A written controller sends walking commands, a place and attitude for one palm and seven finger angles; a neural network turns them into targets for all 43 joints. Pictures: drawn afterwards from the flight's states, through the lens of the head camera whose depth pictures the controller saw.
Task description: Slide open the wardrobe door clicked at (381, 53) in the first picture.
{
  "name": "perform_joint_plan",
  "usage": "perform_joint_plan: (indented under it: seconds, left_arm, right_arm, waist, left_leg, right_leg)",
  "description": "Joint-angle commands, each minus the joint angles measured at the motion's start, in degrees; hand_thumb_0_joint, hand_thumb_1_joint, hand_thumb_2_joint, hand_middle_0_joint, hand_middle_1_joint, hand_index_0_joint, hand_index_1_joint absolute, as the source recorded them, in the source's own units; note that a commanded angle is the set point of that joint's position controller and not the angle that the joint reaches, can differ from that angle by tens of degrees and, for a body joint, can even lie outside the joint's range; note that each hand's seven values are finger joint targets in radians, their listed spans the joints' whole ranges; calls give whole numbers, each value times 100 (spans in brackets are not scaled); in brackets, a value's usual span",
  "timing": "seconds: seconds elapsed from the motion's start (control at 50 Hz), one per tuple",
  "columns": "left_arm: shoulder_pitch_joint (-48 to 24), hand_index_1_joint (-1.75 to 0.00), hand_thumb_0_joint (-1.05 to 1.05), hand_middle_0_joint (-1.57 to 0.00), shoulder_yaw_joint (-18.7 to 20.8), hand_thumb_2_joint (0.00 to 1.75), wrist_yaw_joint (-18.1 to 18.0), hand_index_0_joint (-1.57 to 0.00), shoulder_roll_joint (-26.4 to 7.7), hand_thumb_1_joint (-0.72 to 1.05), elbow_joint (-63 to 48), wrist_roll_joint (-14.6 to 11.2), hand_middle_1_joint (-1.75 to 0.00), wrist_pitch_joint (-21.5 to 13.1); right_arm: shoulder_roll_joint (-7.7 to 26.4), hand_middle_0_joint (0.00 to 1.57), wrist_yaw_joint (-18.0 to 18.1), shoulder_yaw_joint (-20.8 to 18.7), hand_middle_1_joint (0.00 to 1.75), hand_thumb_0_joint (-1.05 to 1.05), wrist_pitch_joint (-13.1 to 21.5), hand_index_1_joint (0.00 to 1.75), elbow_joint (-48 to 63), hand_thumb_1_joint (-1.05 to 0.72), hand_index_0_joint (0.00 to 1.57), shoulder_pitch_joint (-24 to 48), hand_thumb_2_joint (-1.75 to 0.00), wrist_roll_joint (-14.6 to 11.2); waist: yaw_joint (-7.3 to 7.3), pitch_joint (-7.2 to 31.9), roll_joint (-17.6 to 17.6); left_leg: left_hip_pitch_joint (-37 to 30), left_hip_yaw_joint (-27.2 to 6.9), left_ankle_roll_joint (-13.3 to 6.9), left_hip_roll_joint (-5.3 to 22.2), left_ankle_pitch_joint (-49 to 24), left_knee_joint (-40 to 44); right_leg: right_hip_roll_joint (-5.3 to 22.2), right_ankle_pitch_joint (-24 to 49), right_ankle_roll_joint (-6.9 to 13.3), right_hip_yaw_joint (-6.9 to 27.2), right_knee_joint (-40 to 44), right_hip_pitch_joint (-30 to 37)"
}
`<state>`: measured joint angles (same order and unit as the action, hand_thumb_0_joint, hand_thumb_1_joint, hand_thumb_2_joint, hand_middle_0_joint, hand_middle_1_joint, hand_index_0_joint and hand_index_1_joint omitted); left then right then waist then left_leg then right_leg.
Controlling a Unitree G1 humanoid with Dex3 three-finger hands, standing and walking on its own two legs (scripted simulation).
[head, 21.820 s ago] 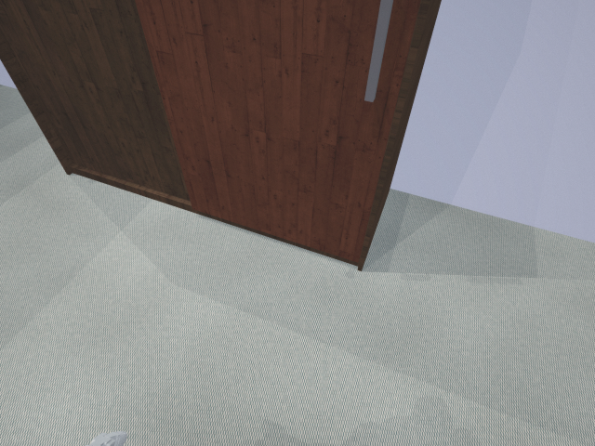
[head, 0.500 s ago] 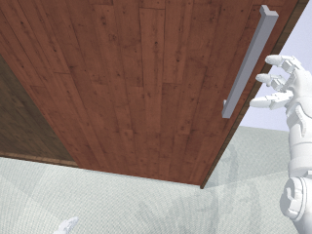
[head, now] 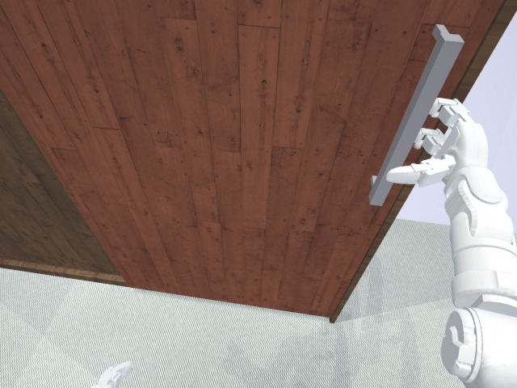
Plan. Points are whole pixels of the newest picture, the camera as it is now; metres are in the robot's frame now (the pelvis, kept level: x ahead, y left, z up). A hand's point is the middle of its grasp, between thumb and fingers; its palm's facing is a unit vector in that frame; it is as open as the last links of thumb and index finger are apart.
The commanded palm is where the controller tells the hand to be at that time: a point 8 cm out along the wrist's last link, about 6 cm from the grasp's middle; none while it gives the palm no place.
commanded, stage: feel for the door with the fingertips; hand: right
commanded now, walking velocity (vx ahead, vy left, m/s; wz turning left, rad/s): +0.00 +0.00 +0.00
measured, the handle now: (402, 129) +0.49 -0.17 +0.17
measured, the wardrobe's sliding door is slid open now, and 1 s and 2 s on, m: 0.00 0.00 0.00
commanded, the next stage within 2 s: slide the fingers in behind the handle in 0.18 s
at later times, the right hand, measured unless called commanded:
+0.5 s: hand (422, 142) +0.45 -0.19 +0.18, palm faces +0.05 +1.00 +0.02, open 13.7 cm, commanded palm +0.42 -0.24 +0.18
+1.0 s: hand (402, 141) +0.45 -0.16 +0.19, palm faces +0.02 +1.00 +0.01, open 14.0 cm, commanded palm +0.42 -0.22 +0.18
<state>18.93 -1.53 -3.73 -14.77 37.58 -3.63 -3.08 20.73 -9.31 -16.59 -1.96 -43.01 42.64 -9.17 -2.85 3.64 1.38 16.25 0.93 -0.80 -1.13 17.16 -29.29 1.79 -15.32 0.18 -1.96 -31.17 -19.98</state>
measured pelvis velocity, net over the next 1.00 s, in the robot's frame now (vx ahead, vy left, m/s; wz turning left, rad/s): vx -0.01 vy -0.01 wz -0.01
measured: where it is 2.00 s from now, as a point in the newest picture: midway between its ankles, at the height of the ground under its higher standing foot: outside the picture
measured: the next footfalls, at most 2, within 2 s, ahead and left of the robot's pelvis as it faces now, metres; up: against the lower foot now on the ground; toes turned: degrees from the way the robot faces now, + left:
none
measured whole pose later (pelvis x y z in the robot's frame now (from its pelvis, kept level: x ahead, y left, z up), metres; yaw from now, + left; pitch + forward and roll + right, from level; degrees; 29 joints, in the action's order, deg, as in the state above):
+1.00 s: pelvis -0.01 -0.01 +0.00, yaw +0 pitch +4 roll +1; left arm 18.5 -1.8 -3.2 -14.4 38.7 -3.3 -4.0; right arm 18.0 -6.4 -13.6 -1.3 -47.4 47.3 -8.5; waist -2.8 3.8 1.5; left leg 17.2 1.1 -0.4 -0.6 16.8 -29.7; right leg 1.2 -14.8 0.6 -1.8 -31.4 -20.9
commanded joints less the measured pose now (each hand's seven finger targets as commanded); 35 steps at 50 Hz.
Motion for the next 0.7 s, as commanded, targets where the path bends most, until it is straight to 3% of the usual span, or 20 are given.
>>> perform_joint_plan:
  seconds: [0.0, 0.06, 0.08, 0.1, 0.14, 0.16, 0.22, 0.26, 0.3, 0.34, 0.36, 0.4, 0.44, 0.46, 0.48, 0.54, 0.56, 0.62, 0.68]
  left_arm:
    - [-108, -30, 0, -20, 258, 90, -142, -20, -812, 90, -636, -33, -30, -147]
    - [-35, -30, 0, -20, 260, 90, -169, -20, -814, 90, -565, -13, -30, -154]
    - [-21, -30, 0, -20, 265, 90, -169, -20, -840, 90, -557, -8, -30, -153]
    - [-37, -30, 0, -20, 263, 90, -172, -20, -829, 90, -572, -7, -30, -147]
    - [9, -30, 0, -20, 255, 90, -175, -20, -822, 90, -539, 1, -30, -157]
    - [89, -30, 0, -20, 269, 90, -173, -20, -842, 90, -508, 12, -30, -142]
    - [76, -30, 0, -20, 258, 90, -172, -20, -845, 90, -454, 0, -30, -164]
    - [162, -30, 0, -20, 274, 90, -165, -20, -873, 90, -425, 13, -30, -167]
    - [163, -30, 0, -20, 277, 90, -150, -20, -866, 90, -417, 11, -30, -189]
    - [159, -30, 0, -20, 269, 90, -131, -20, -848, 90, -424, 6, -30, -220]
    - [214, -30, 0, -20, 287, 90, -125, -20, -869, 90, -437, 21, -30, -222]
    - [177, -30, 0, -20, 286, 90, -119, -20, -899, 90, -455, 5, -30, -221]
    - [129, -30, 0, -20, 287, 90, -121, -20, -877, 90, -485, -15, -30, -222]
    - [158, -30, 0, -20, 297, 90, -108, -20, -872, 90, -513, 1, -30, -248]
    - [131, -30, 0, -20, 307, 90, -106, -20, -890, 90, -503, -14, -30, -256]
    - [84, -30, 0, -20, 294, 90, -97, -20, -871, 90, -541, -24, -30, -273]
    - [124, -30, 0, -20, 313, 90, -98, -20, -872, 90, -550, -20, -30, -272]
    - [62, -30, 0, -20, 296, 90, -109, -20, -885, 90, -559, -34, -30, -265]
    - [27, -30, 0, -20, 283, 90, -98, -20, -855, 90, -584, -25, -30, -289]
  right_arm:
    - [1523, 30, 86, -209, 120, 0, 228, 120, 1091, 50, 30, 3158, -30, -34]
    - [1349, 30, 86, -33, 120, 0, 239, 120, 705, 50, 30, 3478, -30, -37]
    - [1582, 30, 84, -224, 120, 0, 288, 120, 685, 50, 30, 3516, -30, -26]
    - [1608, 30, 59, -229, 120, 0, 338, 120, 683, 50, 30, 3550, -30, -18]
    - [1570, 30, 4, -210, 120, 0, 434, 120, 484, 50, 30, 3636, -30, -50]
    - [1623, 30, -18, -236, 120, 0, 496, 120, 308, 50, 30, 3525, -30, -62]
    - [1516, 30, -81, -76, 120, 0, 632, 120, 114, 50, 30, 4036, -30, -44]
    - [1685, 30, -61, -171, 120, 0, 742, 120, 25, 50, 30, 4067, -30, -24]
    - [1725, 30, -74, -230, 120, 0, 802, 120, -7, 50, 30, 4077, -30, 0]
    - [1471, 30, -114, -66, 120, 0, 844, 120, 13, 50, 30, 4033, -30, -41]
    - [1564, 30, -116, -154, 120, 0, 882, 120, -47, 50, 30, 3857, -30, -77]
    - [1799, 30, -152, -363, 120, 0, 893, 120, -2, 50, 30, 3719, -30, -100]
    - [1656, 30, -179, -229, 120, 0, 911, 120, 145, 50, 30, 3708, -30, -97]
    - [1478, 30, -178, -78, 120, 0, 952, 120, 306, 50, 30, 3755, -30, -133]
    - [1656, 30, -164, -269, 120, 0, 940, 120, 317, 50, 30, 3517, -30, -96]
    - [1353, 30, -126, -48, 120, 0, 843, 120, 454, 50, 30, 3476, -30, -110]
    - [1362, 30, -98, -87, 120, 0, 803, 120, 421, 50, 30, 3294, -30, -150]
    - [1549, 30, -24, -263, 120, 0, 613, 120, 404, 50, 30, 3229, -30, -108]
    - [1329, 30, 91, -68, 120, 0, 584, 120, 666, 50, 30, 3422, -30, -52]
  waist:
    - [-65, 1503, -8]
    - [-195, 1329, -169]
    - [-131, 1536, -180]
    - [-113, 1678, -19]
    - [-151, 1738, -76]
    - [-159, 1716, -336]
    - [-268, 1562, -32]
    - [-252, 1646, -107]
    - [-191, 1830, 92]
    - [-216, 1796, 171]
    - [-180, 1810, -51]
    - [-86, 1884, -55]
    - [-99, 1797, 99]
    - [-150, 1830, 10]
    - [-25, 1865, 93]
    - [-93, 1653, 69]
    - [-72, 1615, -111]
    - [6, 1489, -25]
    - [-53, 1495, -25]
  left_leg:
    - [-151, 10, -5, -3, -2060, 365]
    - [27, 19, 8, 11, -1860, 435]
    - [-57, -8, 2, 13, -1928, 393]
    - [-125, -33, -6, 25, -2011, 370]
    - [-137, -40, 2, 28, -2098, 354]
    - [-221, -24, 13, 37, -2135, 344]
    - [68, -62, 28, 44, -1910, 368]
    - [32, -42, 14, 45, -1838, 339]
    - [7, -65, 4, 37, -1884, 299]
    - [114, -27, -10, 21, -1816, 307]
    - [-13, -5, -14, 21, -1808, 300]
    - [-115, -44, -10, 9, -1876, 276]
    - [-42, -36, -15, 4, -1829, 293]
    - [-79, 2, -14, 9, -1829, 297]
    - [-38, -4, -36, -18, -1843, 264]
    - [131, 24, -22, -35, -1604, 326]
    - [37, 48, -23, -32, -1549, 346]
    - [88, 26, -29, -27, -1401, 378]
    - [161, 49, -27, -33, -1318, 381]
  right_leg:
    - [-116, 1538, 262, 138, 210, 1149]
    - [-109, 1363, 283, 179, 184, 1120]
    - [-125, 1401, 278, 194, 178, 1134]
    - [-138, 1466, 272, 171, 165, 1190]
    - [-153, 1487, 269, 162, 128, 1182]
    - [-142, 1507, 285, 169, 101, 1077]
    - [-158, 1252, 271, 167, 102, 1051]
    - [-148, 1276, 280, 206, 63, 1032]
    - [-165, 1305, 264, 206, 62, 1073]
    - [-161, 1292, 251, 218, 68, 1163]
    - [-156, 1318, 266, 229, 48, 1059]
    - [-161, 1276, 266, 206, 80, 995]
    - [-153, 1254, 261, 179, 105, 1031]
    - [-154, 1317, 275, 196, 89, 1080]
    - [-127, 1376, 254, 205, 98, 1120]
    - [-106, 1211, 247, 209, 173, 1143]
    - [-99, 1188, 261, 210, 168, 1053]
    - [-98, 1017, 251, 213, 254, 963]
    - [-78, 1032, 242, 248, 267, 1060]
